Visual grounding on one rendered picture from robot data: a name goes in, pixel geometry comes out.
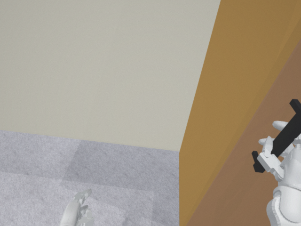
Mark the wardrobe door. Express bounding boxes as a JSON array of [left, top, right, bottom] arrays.
[[186, 39, 301, 226]]

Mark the handle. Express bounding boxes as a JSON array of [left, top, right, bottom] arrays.
[[252, 99, 301, 173]]

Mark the right robot forearm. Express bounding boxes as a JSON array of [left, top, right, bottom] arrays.
[[266, 185, 301, 226]]

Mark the robot left hand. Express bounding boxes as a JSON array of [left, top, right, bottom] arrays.
[[59, 189, 95, 226]]

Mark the robot right hand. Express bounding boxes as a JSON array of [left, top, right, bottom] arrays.
[[257, 121, 301, 191]]

